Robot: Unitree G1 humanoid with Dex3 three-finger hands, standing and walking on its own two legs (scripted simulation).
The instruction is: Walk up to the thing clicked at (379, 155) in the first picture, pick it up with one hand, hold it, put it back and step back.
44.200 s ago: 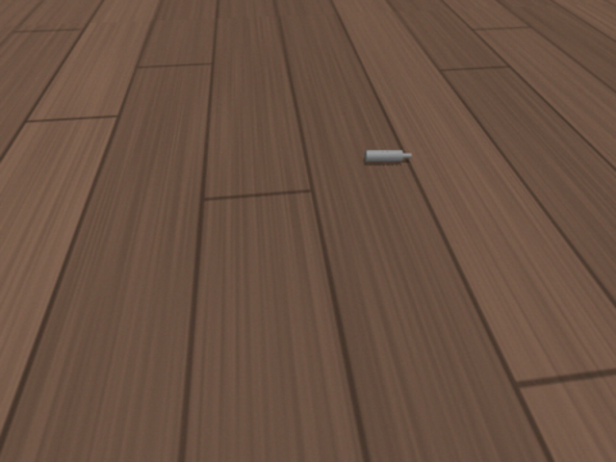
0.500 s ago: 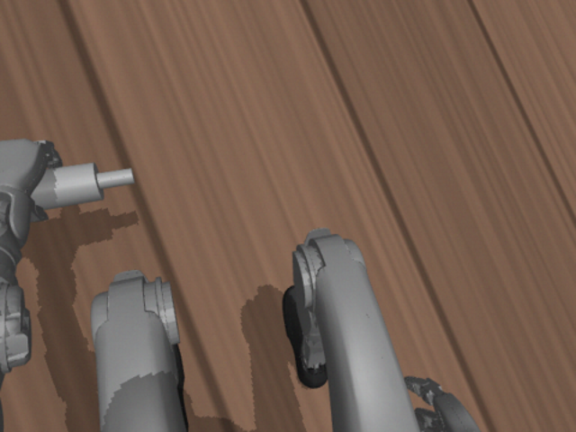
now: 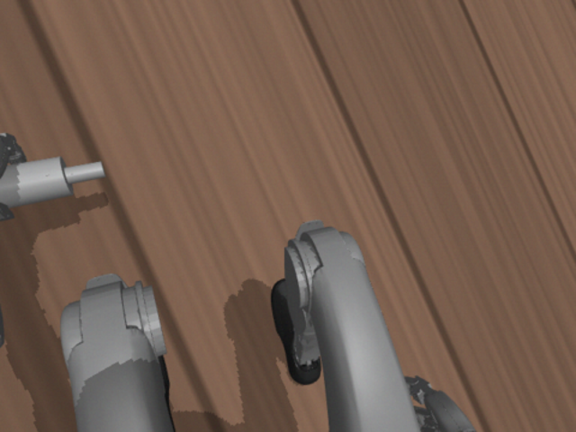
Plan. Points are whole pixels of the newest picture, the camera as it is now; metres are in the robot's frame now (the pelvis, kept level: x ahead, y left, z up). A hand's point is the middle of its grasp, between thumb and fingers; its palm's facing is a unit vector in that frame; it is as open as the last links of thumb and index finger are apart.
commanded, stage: lower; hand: left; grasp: from above
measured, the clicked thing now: (11, 186) +0.46 +0.27 -0.24
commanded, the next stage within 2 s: rest in 0.04 s
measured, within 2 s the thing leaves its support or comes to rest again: rests again in 1.68 s
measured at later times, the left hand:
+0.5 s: hand (5, 188) +0.47 +0.28 -0.26, palm faces -0.48 -0.10 -0.87, open 8.9 cm
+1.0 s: hand (6, 188) +0.47 +0.28 -0.27, palm faces -0.46 -0.12 -0.88, open 8.9 cm
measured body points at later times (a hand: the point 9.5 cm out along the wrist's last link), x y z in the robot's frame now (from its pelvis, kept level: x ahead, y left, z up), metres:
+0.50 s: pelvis +0.01 +0.01 -0.03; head +0.29 +0.09 +0.32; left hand +0.49 +0.28 -0.21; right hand +0.03 -0.27 -0.10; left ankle +0.07 +0.12 -0.30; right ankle +0.11 -0.15 -0.30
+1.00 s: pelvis +0.00 +0.01 -0.04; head +0.28 +0.10 +0.30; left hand +0.49 +0.29 -0.22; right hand +0.03 -0.27 -0.09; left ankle +0.07 +0.12 -0.30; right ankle +0.11 -0.15 -0.30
